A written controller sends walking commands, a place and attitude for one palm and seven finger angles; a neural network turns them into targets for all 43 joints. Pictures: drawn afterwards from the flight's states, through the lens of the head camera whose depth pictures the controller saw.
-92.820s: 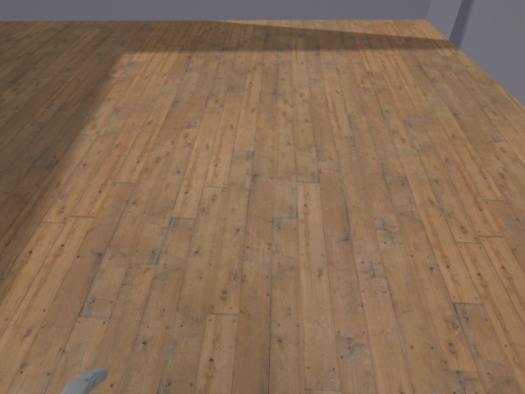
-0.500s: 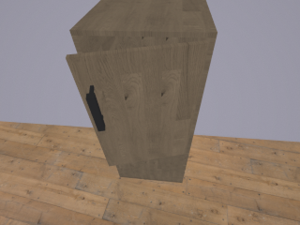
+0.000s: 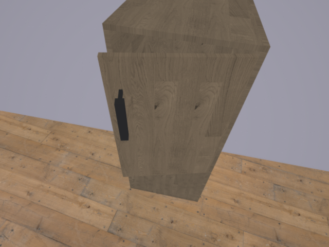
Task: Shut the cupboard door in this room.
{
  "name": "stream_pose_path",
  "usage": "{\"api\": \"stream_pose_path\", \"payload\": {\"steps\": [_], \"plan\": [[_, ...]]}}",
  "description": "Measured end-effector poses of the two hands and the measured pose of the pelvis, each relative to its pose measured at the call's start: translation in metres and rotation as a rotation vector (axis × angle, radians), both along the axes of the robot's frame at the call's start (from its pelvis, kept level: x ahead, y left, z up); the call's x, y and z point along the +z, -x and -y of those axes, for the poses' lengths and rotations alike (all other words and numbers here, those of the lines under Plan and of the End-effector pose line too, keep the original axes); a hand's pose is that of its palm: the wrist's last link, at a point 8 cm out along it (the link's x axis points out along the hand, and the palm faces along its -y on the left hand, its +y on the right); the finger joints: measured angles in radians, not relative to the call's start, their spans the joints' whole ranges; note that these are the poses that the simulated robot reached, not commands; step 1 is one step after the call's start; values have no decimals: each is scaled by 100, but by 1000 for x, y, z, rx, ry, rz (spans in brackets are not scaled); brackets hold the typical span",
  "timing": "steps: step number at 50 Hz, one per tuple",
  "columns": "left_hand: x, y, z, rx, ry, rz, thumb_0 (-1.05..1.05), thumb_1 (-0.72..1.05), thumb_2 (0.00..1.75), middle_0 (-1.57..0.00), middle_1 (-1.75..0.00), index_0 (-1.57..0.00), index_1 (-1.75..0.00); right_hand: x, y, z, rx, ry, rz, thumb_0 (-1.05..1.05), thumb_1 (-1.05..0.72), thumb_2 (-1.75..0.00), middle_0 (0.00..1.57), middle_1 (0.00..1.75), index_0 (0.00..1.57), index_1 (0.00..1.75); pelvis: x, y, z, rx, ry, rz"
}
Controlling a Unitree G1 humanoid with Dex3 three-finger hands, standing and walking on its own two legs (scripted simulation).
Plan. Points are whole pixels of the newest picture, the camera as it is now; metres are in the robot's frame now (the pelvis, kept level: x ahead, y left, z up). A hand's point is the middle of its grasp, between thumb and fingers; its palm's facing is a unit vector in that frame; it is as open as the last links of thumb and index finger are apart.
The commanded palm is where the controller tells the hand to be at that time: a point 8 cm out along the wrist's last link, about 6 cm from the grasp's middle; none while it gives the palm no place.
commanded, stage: come to a stop and stand still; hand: left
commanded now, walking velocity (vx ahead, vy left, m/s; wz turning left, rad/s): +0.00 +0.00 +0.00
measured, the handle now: (122, 115) +0.44 +0.15 +0.06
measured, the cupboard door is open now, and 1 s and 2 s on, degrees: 16 16 16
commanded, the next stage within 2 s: look again from close up in 1.40 s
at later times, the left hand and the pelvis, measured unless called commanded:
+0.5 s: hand out of the picture +0.06 +0.15 -0.18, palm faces +0.00 -0.98 -0.19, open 7.3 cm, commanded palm none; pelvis +0.03 -0.02 +0.00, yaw +0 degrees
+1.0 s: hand out of the picture +0.06 +0.13 -0.17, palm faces +0.00 -0.98 -0.21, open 7.4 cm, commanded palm none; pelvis +0.04 -0.05 +0.00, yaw +0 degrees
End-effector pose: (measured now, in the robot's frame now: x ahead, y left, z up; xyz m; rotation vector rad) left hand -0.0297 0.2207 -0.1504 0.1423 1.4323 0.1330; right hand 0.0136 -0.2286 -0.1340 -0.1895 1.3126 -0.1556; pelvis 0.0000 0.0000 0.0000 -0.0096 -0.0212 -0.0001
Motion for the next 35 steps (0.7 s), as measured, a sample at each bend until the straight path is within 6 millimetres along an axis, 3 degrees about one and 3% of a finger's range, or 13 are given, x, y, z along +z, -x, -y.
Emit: {"api": "stream_pose_path", "payload": {"steps": [10, 23, 35], "plan": [[1, -29, 8, 0, -1, 26, 0, 91, 90, -20, -30, -20, -30, 0, -25, 5, 4, 2, 16, 0, -92, -90, 20, 30, 20, 30, 1, -17, 6, 2, -6, -7], [3, -80, 21, -23, -12, 104, 0, 91, 90, -20, -30, -20, -30, -3, -25, 19, -14, -4, -30, 0, -91, -90, 20, 30, 20, 30, 1, -33, 22, 3, -7, -2], [7, -94, 28, -32, -30, 118, 0, 91, 90, -20, -30, -20, -30, -6, -27, 35, -20, -7, -42, 0, -91, -90, 20, 30, 20, 30, 1, -39, 35, 0, -10, 3]]}}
